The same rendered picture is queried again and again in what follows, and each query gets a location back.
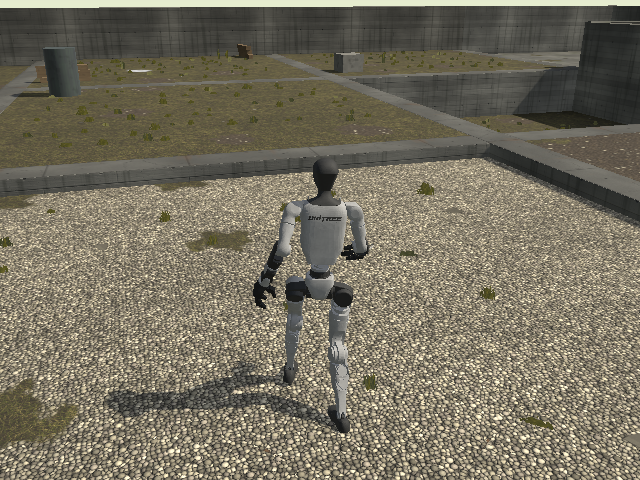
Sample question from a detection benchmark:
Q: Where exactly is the right robot shin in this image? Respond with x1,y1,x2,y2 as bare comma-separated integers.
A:
330,345,349,419

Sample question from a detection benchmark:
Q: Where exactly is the right robot hand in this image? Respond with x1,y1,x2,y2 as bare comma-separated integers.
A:
341,244,364,260

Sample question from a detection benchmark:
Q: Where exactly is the robot right forearm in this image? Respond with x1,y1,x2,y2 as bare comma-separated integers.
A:
355,238,369,257

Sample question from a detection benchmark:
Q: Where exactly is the left robot hand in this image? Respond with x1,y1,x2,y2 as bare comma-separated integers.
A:
253,280,276,309

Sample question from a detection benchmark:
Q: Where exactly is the robot right upper arm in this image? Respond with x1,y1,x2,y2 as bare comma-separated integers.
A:
344,202,367,253

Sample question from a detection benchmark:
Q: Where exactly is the robot left foot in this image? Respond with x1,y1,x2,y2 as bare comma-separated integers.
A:
283,360,298,383

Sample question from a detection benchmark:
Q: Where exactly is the robot left upper arm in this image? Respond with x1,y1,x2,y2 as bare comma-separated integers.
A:
275,200,304,257

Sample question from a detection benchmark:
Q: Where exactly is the robot left forearm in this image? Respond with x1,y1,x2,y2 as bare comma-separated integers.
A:
258,241,283,287

